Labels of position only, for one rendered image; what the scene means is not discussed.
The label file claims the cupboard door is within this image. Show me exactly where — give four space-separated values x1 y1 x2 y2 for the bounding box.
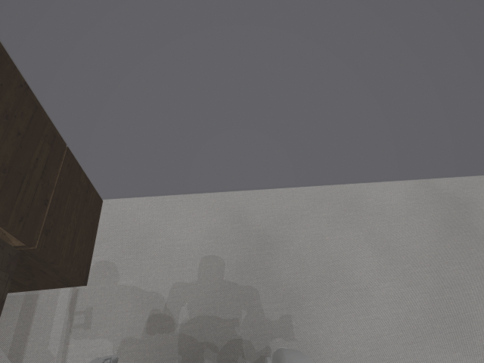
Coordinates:
0 238 20 317

